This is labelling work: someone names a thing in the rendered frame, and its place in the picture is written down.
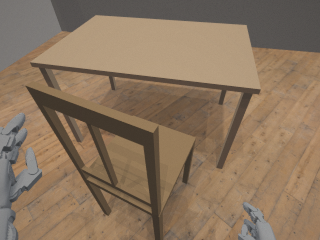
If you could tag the chair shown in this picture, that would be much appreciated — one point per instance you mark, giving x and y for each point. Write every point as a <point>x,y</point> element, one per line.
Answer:
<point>140,166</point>

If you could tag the robot left hand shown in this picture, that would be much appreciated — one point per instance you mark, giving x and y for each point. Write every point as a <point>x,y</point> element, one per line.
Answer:
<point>11,139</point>

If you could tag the left robot forearm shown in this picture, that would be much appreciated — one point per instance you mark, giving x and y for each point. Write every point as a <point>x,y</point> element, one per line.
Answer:
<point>7,229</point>

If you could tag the robot right hand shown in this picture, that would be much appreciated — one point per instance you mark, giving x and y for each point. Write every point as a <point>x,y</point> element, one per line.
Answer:
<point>262,230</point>

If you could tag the table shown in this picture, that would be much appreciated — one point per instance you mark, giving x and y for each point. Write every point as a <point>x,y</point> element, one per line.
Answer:
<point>189,53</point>

